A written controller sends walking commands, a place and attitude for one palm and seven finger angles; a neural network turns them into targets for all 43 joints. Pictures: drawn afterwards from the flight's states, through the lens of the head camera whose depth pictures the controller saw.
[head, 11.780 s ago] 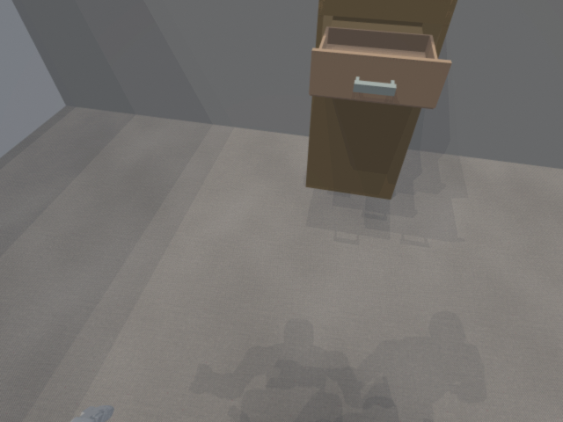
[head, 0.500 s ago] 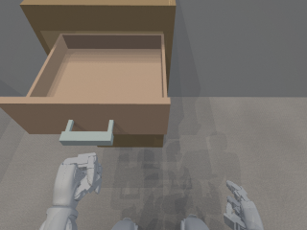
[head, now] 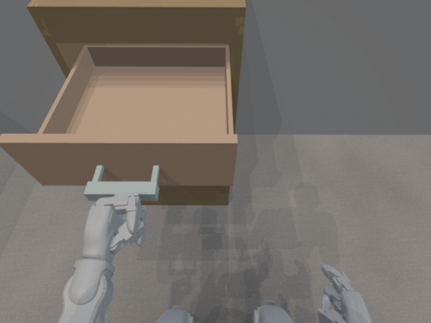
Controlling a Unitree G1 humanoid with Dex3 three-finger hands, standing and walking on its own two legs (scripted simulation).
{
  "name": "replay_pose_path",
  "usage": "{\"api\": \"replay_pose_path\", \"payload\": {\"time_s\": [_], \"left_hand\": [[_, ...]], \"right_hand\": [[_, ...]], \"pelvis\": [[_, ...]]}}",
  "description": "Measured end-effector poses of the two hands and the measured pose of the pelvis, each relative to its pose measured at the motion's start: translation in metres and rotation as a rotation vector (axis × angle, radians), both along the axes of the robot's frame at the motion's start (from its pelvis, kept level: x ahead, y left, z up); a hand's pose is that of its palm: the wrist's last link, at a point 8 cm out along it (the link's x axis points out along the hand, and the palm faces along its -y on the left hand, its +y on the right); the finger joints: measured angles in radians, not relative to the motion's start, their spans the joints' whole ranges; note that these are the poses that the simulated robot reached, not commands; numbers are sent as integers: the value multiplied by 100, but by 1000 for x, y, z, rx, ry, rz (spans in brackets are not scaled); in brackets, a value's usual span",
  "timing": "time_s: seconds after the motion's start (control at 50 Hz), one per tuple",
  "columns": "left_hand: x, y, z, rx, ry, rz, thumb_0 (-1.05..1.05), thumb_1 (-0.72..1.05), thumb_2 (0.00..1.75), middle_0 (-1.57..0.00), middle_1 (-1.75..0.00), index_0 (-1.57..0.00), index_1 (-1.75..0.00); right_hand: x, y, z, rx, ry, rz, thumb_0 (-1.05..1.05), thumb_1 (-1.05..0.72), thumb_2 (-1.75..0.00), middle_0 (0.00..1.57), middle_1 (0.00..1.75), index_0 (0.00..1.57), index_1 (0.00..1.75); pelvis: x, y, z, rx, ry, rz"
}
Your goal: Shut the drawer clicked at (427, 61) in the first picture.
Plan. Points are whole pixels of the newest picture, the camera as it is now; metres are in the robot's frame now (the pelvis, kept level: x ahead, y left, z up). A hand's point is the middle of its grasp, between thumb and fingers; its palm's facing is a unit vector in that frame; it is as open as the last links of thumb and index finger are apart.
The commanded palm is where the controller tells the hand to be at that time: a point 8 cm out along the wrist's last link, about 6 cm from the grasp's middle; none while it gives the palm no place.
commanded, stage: push the drawer shut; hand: left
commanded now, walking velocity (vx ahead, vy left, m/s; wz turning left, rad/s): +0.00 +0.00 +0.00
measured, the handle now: (125, 180) +0.35 +0.18 +0.06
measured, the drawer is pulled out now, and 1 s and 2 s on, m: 0.29 0.16 0.04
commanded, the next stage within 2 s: none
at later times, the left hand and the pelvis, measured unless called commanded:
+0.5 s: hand (145, 191) +0.33 +0.14 +0.06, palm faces +0.00 -1.00 -0.05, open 2.9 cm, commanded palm +0.33 +0.20 +0.06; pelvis -0.02 +0.00 +0.00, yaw +0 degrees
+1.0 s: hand (152, 161) +0.40 +0.14 +0.06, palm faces +0.01 -1.00 -0.05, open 3.0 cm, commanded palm +0.39 +0.19 +0.06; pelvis -0.02 +0.00 +0.00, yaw -1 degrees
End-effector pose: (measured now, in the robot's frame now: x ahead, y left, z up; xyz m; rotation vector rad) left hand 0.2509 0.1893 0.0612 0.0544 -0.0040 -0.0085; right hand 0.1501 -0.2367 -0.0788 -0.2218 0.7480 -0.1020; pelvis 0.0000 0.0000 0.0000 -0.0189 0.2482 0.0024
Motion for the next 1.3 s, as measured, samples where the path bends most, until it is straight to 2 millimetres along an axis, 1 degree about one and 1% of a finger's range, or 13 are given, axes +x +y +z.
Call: {"api": "replay_pose_path", "payload": {"time_s": [0.16,0.34,0.46,0.6,0.8,1.14,1.3], "left_hand": [[8,1,-2,3,-19,2,-2,84,95,-140,-160,-140,-160],[35,4,-3,4,-17,0,-5,80,96,-140,-160,-140,-160],[56,5,-2,1,-13,6,-3,80,94,-140,-160,-140,-160],[79,7,-1,-2,-17,9,-2,79,93,-140,-160,-140,-160],[104,5,-1,-3,-21,13,-1,81,93,-140,-160,-140,-160],[144,4,-1,-3,-15,28,-2,82,94,-140,-160,-140,-160],[163,4,0,-3,-10,29,-1,82,95,-140,-160,-140,-160]], "right_hand": [[-5,0,-5,-1,18,7,2,-90,-90,20,30,20,30],[-13,0,-8,-2,37,-2,2,-90,-90,20,30,20,30],[-27,-3,-8,-6,62,-25,2,-90,-90,20,30,20,30],[-48,-9,-11,-19,125,-59,2,-90,-90,20,30,20,30],[-75,-14,-17,-23,225,-102,2,-90,-90,20,30,20,30],[-93,-13,-27,-17,308,-117,1,-90,-90,20,30,20,30],[-108,-17,-29,-25,355,-132,1,-90,-90,20,30,20,30]], "pelvis": [[-8,-1,0,2,-7,5],[-18,-2,0,3,-12,6],[-21,-1,2,6,-13,-2],[-21,1,4,7,-4,-11],[-17,4,6,9,15,-21],[-19,3,2,9,47,-22],[-21,2,0,8,63,-24]]}}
